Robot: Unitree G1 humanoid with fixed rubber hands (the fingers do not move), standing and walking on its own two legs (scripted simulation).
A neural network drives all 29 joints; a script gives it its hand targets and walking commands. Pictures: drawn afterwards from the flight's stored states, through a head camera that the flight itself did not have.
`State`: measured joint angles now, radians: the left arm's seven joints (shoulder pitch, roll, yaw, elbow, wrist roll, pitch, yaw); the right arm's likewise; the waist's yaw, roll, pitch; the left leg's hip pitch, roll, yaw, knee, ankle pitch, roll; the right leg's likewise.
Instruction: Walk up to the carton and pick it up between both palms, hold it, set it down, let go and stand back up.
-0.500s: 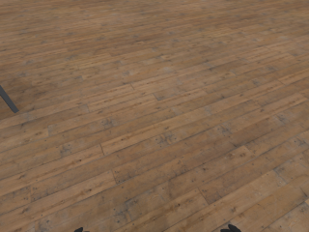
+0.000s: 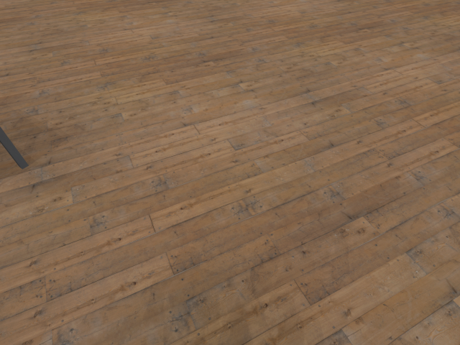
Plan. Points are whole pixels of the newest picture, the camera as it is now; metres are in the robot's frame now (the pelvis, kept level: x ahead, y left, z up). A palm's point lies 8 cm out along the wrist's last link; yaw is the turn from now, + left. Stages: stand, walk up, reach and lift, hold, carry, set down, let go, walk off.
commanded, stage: stand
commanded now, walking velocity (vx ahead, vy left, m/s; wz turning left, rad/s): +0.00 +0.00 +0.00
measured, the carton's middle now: out of the picture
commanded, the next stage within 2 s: walk up in 0.84 s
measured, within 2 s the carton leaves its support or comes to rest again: neither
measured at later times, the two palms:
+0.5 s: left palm out of the picture +0.00 +0.21 -0.13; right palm out of the picture +0.02 -0.22 -0.13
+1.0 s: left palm out of the picture -0.03 +0.19 -0.14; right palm out of the picture -0.04 -0.21 -0.14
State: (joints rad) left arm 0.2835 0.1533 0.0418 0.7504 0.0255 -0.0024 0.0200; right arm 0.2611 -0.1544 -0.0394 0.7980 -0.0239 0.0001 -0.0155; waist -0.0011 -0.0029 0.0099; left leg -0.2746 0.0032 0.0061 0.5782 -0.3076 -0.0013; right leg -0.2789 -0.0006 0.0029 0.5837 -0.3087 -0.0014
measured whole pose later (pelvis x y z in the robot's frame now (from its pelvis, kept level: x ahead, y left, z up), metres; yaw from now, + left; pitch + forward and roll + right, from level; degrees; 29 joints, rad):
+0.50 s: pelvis +0.00 +0.00 +0.01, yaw +0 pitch -1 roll +0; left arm 0.31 0.13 0.05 1.03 0.01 -0.01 0.04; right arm 0.29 -0.13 -0.05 1.03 -0.01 -0.01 -0.04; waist 0.00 0.01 0.03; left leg -0.19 0.01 0.00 0.47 -0.26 -0.01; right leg -0.20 0.01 0.00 0.47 -0.26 -0.01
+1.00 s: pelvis +0.00 -0.01 +0.01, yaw +0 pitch -2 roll +0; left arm 0.31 0.09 0.02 1.16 0.01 0.00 0.05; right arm 0.32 -0.10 -0.02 1.15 -0.01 0.00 -0.05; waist 0.00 0.01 0.03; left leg -0.18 0.02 0.00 0.45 -0.24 -0.02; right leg -0.18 0.01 0.00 0.45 -0.24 -0.01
